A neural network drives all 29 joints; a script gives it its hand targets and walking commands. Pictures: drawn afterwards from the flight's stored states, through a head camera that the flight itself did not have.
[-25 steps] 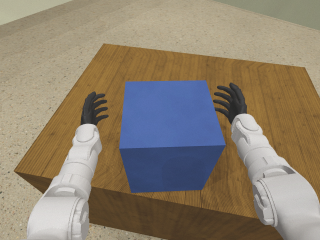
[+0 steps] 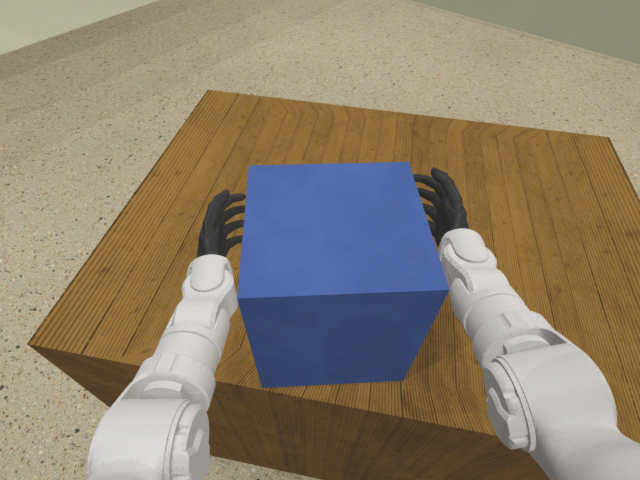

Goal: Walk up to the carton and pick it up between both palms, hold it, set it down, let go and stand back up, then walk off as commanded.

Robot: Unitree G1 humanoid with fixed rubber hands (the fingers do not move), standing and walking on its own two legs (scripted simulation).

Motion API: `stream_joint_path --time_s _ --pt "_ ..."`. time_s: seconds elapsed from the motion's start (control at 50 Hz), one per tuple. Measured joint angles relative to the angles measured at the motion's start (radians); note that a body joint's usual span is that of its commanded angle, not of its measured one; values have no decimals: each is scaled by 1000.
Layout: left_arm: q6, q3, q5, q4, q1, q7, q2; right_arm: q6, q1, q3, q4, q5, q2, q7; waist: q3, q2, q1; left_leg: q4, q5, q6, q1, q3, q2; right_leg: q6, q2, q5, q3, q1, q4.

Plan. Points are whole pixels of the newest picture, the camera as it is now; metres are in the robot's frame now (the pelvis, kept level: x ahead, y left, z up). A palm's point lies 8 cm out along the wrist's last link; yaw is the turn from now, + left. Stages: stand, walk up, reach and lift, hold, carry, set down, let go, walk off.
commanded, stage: reach and lift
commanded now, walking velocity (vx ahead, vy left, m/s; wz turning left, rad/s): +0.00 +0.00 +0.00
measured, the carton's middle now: (331, 280) +0.39 +0.06 +0.02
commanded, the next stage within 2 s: none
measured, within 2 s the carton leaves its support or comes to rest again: leaves its support in 1.72 s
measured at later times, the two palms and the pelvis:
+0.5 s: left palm (216, 252) +0.37 +0.21 +0.06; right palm (448, 225) +0.45 -0.08 +0.09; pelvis +0.00 +0.00 +0.00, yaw +0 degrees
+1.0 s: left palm (216, 252) +0.37 +0.21 +0.06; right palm (447, 230) +0.44 -0.08 +0.09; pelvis +0.00 +0.00 +0.00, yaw +0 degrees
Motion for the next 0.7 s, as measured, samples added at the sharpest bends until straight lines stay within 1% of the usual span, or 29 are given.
stream_joint_path --time_s 0.16,0.3,0.48,0.54,0.62,0.7 --pt "0 10 13 -1 0 14 -7 11 -6 0 0 -15 4 -15 -1 0 0 0 0 0 0 0 1 0 1 0 0 0 0" --pt "0 29 28 -2 0 15 -14 16 -9 0 0 -35 7 -22 -2 0 0 0 0 0 0 0 3 0 3 0 0 0 0" --pt "-3 65 71 -3 0 15 -30 13 -10 -4 0 -89 6 -25 -5 0 0 0 0 0 0 0 3 0 3 0 0 0 0" --pt "-10 94 96 -3 0 14 -43 7 -8 -34 0 -128 14 -26 -6 0 0 0 0 0 0 0 3 0 3 0 0 0 0" --pt "-19 156 154 -5 0 -6 -63 -20 3 -118 -1 -232 36 -31 -10 0 0 0 -1 0 0 0 3 0 3 -1 0 0 0" --pt "-20 193 205 -5 0 -23 -75 -51 19 -195 0 -310 55 -34 -18 0 0 -4 -1 0 0 0 2 0 3 -1 0 0 -4"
